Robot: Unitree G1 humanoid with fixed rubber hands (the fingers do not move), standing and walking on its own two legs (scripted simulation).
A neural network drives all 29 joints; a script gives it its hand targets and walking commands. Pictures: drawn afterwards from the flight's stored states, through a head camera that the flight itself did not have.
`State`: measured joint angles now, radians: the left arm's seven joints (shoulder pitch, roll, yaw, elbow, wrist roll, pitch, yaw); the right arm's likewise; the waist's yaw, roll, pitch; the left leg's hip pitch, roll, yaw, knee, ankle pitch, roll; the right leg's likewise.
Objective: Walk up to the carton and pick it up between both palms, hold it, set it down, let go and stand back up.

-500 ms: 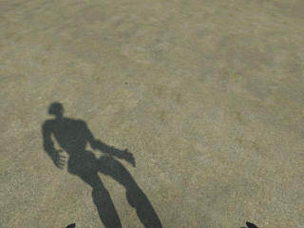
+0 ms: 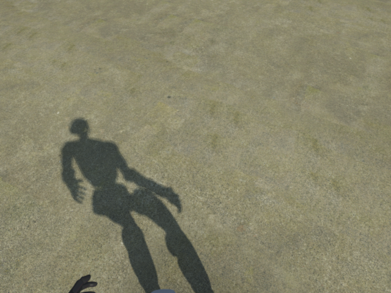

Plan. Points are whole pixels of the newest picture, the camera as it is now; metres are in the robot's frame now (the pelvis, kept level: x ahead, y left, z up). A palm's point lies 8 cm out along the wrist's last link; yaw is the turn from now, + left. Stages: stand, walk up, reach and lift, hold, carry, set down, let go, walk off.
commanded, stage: walk up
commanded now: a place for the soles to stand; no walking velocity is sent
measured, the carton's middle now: out of the picture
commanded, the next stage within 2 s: none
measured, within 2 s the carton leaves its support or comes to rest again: neither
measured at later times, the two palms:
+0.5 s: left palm out of the picture -0.04 +0.44 -0.07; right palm (270, 252) +0.21 -0.14 -0.08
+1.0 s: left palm out of the picture -0.30 +0.46 -0.08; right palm (156, 229) +0.25 +0.11 -0.06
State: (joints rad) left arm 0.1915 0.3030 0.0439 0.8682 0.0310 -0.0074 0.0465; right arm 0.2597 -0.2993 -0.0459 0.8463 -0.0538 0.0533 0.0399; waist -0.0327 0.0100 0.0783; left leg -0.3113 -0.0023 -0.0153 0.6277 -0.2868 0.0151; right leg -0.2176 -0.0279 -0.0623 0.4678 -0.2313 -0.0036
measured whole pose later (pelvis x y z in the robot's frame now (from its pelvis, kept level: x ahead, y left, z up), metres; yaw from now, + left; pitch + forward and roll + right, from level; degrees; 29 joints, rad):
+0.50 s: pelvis -0.03 +0.10 -0.01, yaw +26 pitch +0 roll -1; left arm 0.25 0.45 0.03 0.67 0.01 -0.03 0.03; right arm 0.20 -0.44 -0.06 0.60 -0.06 0.11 0.11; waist -0.09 0.03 0.09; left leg -0.38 -0.06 -0.14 0.50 -0.12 0.00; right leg -0.42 -0.01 -0.09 0.75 -0.41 -0.03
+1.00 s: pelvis -0.08 +0.19 -0.01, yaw +50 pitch +0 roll -3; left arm 0.40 0.47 0.11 0.58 0.07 -0.04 0.04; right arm 0.24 -0.44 -0.08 0.59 -0.03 0.09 0.18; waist 0.05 0.01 0.01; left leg -0.34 0.16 0.01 0.65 -0.31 -0.01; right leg -0.20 -0.26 -0.42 0.55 -0.27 0.00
